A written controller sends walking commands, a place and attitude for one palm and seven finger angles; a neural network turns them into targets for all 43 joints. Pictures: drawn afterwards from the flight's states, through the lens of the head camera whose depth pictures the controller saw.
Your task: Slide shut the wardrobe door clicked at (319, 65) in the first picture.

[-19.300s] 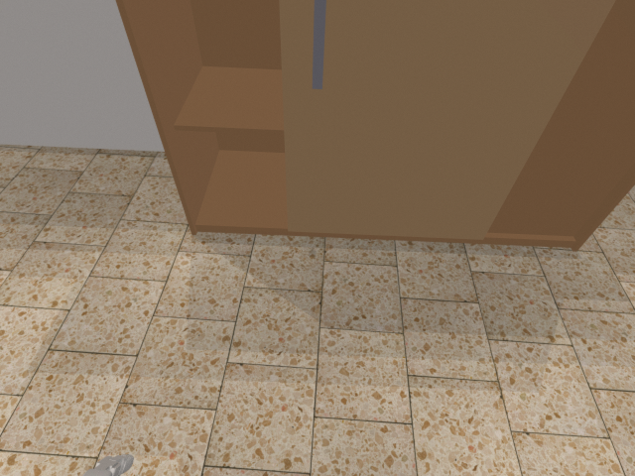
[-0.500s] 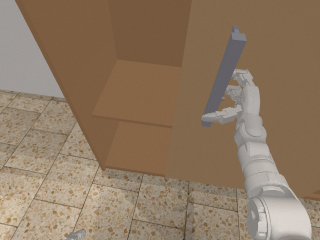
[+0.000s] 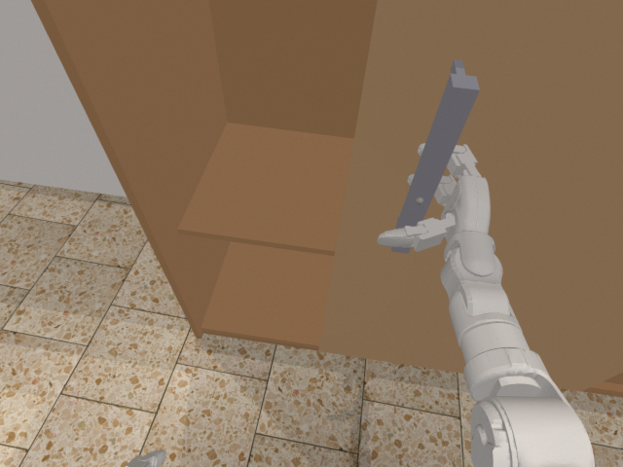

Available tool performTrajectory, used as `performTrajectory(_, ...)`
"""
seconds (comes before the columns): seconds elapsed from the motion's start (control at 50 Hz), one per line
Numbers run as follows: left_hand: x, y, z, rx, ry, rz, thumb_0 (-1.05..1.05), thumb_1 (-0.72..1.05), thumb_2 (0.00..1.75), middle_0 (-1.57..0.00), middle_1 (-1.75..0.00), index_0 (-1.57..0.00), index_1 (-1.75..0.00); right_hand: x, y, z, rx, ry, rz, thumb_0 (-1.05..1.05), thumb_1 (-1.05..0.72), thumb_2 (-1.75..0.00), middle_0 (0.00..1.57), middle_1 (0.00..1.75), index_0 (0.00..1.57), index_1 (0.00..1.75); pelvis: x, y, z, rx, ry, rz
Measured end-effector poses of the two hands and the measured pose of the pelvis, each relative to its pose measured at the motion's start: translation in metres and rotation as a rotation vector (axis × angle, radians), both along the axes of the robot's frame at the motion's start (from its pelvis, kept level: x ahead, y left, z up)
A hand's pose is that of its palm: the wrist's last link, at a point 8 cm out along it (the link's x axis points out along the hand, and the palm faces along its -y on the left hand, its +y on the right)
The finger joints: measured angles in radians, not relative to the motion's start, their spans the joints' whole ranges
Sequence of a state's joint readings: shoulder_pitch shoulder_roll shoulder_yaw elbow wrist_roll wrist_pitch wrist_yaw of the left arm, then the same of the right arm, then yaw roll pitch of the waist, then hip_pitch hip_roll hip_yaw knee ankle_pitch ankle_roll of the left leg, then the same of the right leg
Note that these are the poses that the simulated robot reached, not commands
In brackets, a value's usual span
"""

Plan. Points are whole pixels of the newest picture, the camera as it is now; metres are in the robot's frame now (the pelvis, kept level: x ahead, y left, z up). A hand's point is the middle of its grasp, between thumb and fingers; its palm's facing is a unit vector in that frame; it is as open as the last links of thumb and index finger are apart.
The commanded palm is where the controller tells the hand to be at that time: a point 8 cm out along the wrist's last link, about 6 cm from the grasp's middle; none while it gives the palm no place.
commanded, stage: slide the fingers in behind the handle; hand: right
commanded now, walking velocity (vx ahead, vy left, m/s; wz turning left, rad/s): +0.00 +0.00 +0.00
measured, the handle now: (424, 171) +0.50 -0.08 +0.12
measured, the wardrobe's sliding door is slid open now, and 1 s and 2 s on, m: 0.39 0.39 0.39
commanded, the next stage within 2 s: grip the handle and tug to test in 0.56 s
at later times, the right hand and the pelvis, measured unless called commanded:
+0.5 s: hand (416, 199) +0.44 -0.07 +0.12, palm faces +0.00 +1.00 -0.02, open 14.0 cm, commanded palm +0.42 -0.12 +0.12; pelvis +0.00 +0.00 +0.00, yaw +0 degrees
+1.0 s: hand (417, 199) +0.44 -0.07 +0.12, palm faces -0.01 +1.00 -0.02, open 11.2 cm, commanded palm +0.42 -0.12 +0.12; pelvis +0.00 +0.00 +0.00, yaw +0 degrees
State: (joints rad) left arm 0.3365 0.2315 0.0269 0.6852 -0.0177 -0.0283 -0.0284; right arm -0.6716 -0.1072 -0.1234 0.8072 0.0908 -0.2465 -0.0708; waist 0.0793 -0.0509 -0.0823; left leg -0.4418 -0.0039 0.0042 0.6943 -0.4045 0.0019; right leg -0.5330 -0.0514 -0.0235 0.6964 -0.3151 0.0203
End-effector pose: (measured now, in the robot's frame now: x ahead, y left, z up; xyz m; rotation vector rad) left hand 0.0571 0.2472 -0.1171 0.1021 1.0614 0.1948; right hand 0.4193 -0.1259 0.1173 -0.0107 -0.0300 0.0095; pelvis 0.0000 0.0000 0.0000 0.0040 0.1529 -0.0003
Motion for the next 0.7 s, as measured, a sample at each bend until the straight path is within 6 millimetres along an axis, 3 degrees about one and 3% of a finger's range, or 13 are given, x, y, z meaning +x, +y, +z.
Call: performTrajectory(0.7, -0.012, -0.003, -0.003, -0.003, 0.033, 0.012, 0.0, 0.91, 0.9, -0.2, -0.3, -0.2, -0.3, 0.007, 0.009, -0.002, -0.004, 0.0, -0.005, -0.01, 0.5, -0.3, 0.31, 1.2, 0.3, 1.2, -0.001, -0.002, 0.0, -0.001, 0.01, 0.003)
